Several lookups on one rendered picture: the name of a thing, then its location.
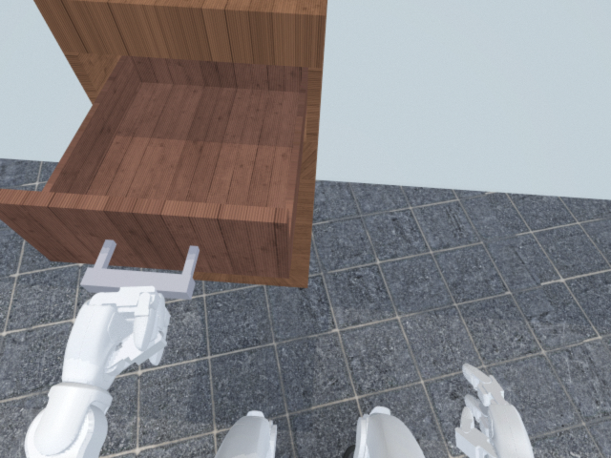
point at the robot thigh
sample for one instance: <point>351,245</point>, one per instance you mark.
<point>249,437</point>
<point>380,435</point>

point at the robot left forearm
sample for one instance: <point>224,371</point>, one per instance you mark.
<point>72,425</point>

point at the drawer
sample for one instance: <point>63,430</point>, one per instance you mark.
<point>174,153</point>

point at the robot right hand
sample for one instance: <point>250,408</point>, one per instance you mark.
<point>503,433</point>

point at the left robot thigh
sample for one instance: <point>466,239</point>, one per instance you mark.
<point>249,437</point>

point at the cabinet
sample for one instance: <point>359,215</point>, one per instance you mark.
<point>94,34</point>

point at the handle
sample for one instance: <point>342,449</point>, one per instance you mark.
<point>171,286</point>

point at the right robot thigh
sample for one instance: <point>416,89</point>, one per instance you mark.
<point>380,435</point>

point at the robot left hand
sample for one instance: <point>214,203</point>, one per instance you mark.
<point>132,316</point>

